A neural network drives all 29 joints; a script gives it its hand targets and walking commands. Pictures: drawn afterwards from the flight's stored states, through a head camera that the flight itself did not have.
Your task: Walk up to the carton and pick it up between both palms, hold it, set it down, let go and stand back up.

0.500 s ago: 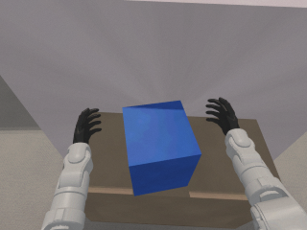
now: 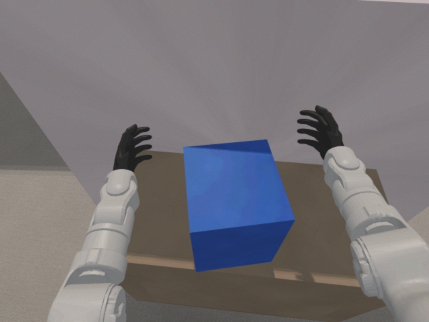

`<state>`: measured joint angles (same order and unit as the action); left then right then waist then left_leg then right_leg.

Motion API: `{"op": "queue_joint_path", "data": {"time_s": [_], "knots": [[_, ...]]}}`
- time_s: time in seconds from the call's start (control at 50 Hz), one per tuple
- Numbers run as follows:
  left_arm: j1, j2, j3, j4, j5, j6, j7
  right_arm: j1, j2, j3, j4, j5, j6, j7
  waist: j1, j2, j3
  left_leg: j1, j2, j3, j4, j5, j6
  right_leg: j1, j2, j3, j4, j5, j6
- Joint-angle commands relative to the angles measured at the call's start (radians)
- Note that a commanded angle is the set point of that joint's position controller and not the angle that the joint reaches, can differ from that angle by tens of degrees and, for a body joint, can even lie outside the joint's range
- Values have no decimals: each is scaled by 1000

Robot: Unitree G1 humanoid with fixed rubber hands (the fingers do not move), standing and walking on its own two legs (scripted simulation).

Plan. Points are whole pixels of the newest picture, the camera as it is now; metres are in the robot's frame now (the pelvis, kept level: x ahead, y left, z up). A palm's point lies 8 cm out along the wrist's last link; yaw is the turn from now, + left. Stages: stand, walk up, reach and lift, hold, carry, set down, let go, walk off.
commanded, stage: reach and lift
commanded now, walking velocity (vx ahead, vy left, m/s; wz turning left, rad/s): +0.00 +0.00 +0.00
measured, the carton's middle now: (230, 208) +0.39 +0.04 -0.10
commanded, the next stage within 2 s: none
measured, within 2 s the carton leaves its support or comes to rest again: neither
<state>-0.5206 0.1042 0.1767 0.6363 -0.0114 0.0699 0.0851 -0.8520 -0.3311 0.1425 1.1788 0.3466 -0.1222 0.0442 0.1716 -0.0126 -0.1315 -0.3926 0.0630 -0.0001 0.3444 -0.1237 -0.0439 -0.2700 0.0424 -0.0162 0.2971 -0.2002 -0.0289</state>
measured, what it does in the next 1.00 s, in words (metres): lowers itself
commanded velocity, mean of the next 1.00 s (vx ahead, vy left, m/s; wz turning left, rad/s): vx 0.00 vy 0.00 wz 0.00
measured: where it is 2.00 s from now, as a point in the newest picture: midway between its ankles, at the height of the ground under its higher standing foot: outside the picture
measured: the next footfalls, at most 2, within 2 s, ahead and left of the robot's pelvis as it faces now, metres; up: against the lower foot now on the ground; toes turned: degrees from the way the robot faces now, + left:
none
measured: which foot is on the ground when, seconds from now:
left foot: down 0.00-1.00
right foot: down 0.00-1.00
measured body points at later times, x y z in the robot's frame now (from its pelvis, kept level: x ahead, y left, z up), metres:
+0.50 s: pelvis -0.01 +0.01 -0.03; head +0.07 +0.01 +0.41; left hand +0.34 +0.25 -0.03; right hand +0.44 -0.12 -0.01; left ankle +0.02 +0.14 -0.75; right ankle -0.04 -0.10 -0.75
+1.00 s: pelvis -0.03 +0.01 -0.05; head +0.08 +0.00 +0.38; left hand +0.35 +0.21 -0.06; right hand +0.44 -0.09 -0.04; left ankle +0.02 +0.14 -0.75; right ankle -0.04 -0.10 -0.75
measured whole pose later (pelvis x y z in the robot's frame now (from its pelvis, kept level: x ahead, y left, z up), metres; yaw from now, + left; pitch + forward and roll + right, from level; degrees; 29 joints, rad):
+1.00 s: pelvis -0.03 +0.01 -0.05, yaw -1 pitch +28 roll -2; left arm -0.63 -0.02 0.27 1.11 0.03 -0.48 0.11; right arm -0.95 -0.18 -0.03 1.54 0.12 -0.55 -0.01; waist 0.17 0.00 -0.29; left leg -1.02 0.07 -0.01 0.80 -0.27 -0.03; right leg -0.91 0.05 -0.02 0.79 -0.37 -0.02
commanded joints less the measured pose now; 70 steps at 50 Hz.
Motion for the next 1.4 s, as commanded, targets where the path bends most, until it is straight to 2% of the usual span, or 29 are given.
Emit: {"op": "queue_joint_path", "data": {"time_s": [0.0,0.1,0.2,0.36,0.48,0.52,0.54,0.58,0.64,0.68,0.82,0.84,0.88,0.9,0.94,0.98,1.0,1.02,1.1,1.16,1.22,1.28,1.32,1.34,1.38], "knots": [[-223,44,16,-22,22,-103,-7,-282,-77,-38,-19,-31,-77,4,-2,-31,-342,234,-70,60,76,477,-1,90,27,-2,3,329,55],[-241,36,29,37,44,-238,-2,-277,-47,-79,29,-75,-192,2,1,-10,-379,169,-68,60,119,500,-10,39,27,-7,38,299,50],[-313,41,-6,101,3,-349,27,-355,-61,-110,47,-96,-284,1,-6,0,-533,143,-58,63,201,485,-21,-96,36,-21,99,244,48],[-333,48,-39,357,-58,-482,27,-365,-45,-65,249,-57,-356,4,-4,-30,-572,63,-43,38,327,442,-14,-314,36,-28,198,105,34],[-357,60,-38,467,-63,-549,19,-380,-39,-39,346,-32,-416,18,4,-26,-576,-19,-37,32,396,429,-16,-437,28,-36,286,61,30],[-363,64,-40,482,-65,-573,14,-385,-32,-37,357,-30,-438,18,0,-28,-600,-47,-37,33,423,426,-16,-460,25,-35,319,77,33],[-367,51,-32,492,-81,-586,8,-405,-8,-31,320,-32,-452,9,10,-38,-645,-71,-44,52,434,433,-22,-450,32,-37,331,131,45],[-380,51,-25,475,-78,-610,1,-417,0,-24,296,-32,-469,-2,6,-29,-702,-109,-54,66,465,462,-31,-419,34,-33,376,231,56],[-391,47,-11,435,-70,-620,0,-436,-6,-47,281,-53,-476,-15,-8,-31,-751,-113,-53,71,480,458,-31,-433,43,-38,402,241,58],[-383,48,9,423,-66,-618,9,-456,-1,-51,248,-69,-480,-20,7,-53,-772,-108,-52,72,492,458,-29,-441,52,-39,410,233,56],[-367,-12,43,380,-22,-586,17,-456,33,-116,250,-150,-456,-41,-17,-64,-738,-119,-52,72,497,408,-26,-438,56,-31,411,194,52],[-363,-23,54,373,-17,-584,17,-471,46,-122,220,-165,-460,-42,-10,-79,-751,-128,-53,72,497,407,-19,-431,55,-30,414,195,52],[-377,-47,71,371,2,-582,15,-473,81,-147,228,-201,-454,-50,-18,-103,-725,-145,-54,74,491,373,-11,-414,52,-27,411,178,58],[-372,-63,80,376,19,-582,16,-456,96,-160,258,-219,-448,-51,-22,-101,-692,-139,-52,70,486,374,-11,-412,51,-28,409,175,57],[-365,-87,101,378,59,-573,24,-451,126,-181,259,-242,-447,-54,-8,-80,-661,-127,-54,72,474,362,-9,-421,46,-22,394,141,50],[-377,-113,115,328,90,-572,43,-463,149,-204,224,-273,-456,-58,3,-57,-700,-120,-57,76,484,389,-12,-419,50,-23,397,150,42],[-372,-108,124,319,110,-564,55,-447,133,-229,239,-290,-455,-63,-7,-37,-704,-111,-56,75,480,386,-16,-411,53,-22,394,151,39],[-370,-118,137,310,129,-554,68,-451,133,-236,249,-299,-451,-69,0,-29,-685,-110,-57,75,480,384,-17,-403,55,-21,393,142,34],[-385,-162,148,306,153,-518,97,-480,190,-235,214,-316,-423,-93,2,-67,-623,-132,-58,74,474,343,5,-375,50,-10,381,128,40],[-410,-207,140,298,171,-511,105,-476,229,-243,211,-329,-403,-92,2,-41,-629,-109,-56,72,472,347,0,-393,49,-11,379,105,28],[-422,-224,131,301,180,-513,108,-465,235,-262,222,-353,-397,-96,-12,-45,-620,-98,-53,70,481,346,-4,-406,48,-10,377,87,19],[-439,-239,120,307,184,-508,113,-465,244,-290,247,-375,-389,-99,-18,-20,-602,-82,-48,65,485,329,-10,-443,46,-16,367,28,8],[-431,-251,110,307,175,-510,119,-469,245,-282,246,-369,-389,-99,-13,-37,-615,-68,-46,64,500,344,-8,-462,51,-20,371,17,5],[-439,-244,116,304,176,-512,124,-466,246,-283,241,-365,-389,-99,-6,-33,-624,-66,-46,62,498,347,-7,-465,50,-23,369,9,6],[-441,-257,95,294,175,-511,132,-458,248,-285,256,-359,-387,-96,-10,-7,-617,-49,-45,54,496,350,-12,-483,51,-29,365,-21,0]]}}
